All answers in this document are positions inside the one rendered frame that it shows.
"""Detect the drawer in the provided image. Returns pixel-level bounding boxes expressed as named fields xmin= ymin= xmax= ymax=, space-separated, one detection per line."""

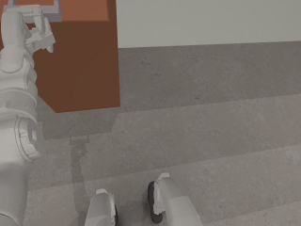
xmin=0 ymin=0 xmax=108 ymax=22

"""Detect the right robot foot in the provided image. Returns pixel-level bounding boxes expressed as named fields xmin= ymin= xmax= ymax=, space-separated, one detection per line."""
xmin=148 ymin=181 xmax=163 ymax=224

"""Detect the left robot upper arm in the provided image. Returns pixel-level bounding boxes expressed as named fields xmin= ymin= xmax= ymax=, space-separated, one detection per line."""
xmin=0 ymin=117 xmax=46 ymax=226

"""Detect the left robot hand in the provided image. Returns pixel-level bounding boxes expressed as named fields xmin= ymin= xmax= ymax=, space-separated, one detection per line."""
xmin=1 ymin=4 xmax=55 ymax=56

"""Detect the cabinet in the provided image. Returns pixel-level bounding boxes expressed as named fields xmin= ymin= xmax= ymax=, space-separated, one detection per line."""
xmin=0 ymin=0 xmax=120 ymax=113

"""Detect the left robot thigh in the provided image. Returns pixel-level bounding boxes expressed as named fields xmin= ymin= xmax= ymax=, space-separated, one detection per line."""
xmin=84 ymin=192 xmax=116 ymax=226

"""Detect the robot left forearm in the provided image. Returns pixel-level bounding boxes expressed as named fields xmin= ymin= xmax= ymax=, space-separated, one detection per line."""
xmin=0 ymin=46 xmax=39 ymax=124

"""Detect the handle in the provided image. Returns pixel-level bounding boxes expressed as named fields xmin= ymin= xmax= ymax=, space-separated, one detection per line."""
xmin=3 ymin=0 xmax=62 ymax=23

